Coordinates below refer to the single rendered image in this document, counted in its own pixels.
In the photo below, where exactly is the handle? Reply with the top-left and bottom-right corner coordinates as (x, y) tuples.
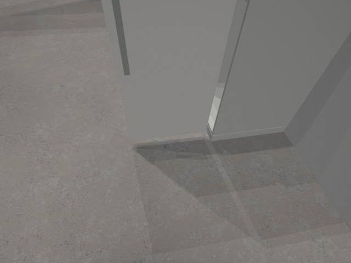
(112, 0), (130, 75)

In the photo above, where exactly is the fridge door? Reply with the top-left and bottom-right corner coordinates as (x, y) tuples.
(101, 0), (237, 140)

